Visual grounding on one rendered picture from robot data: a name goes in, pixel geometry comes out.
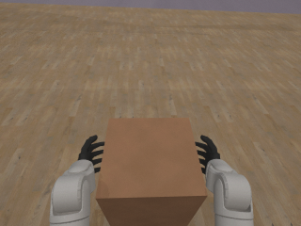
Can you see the right robot forearm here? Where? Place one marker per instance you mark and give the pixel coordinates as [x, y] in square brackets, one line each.
[233, 205]

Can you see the robot left hand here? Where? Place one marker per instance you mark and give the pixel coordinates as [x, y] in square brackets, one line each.
[88, 154]

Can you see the left robot forearm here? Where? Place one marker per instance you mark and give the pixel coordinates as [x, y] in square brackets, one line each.
[70, 195]

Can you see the robot right hand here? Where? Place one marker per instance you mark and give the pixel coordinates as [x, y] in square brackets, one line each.
[210, 149]

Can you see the carton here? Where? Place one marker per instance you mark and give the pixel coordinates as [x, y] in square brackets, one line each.
[150, 173]

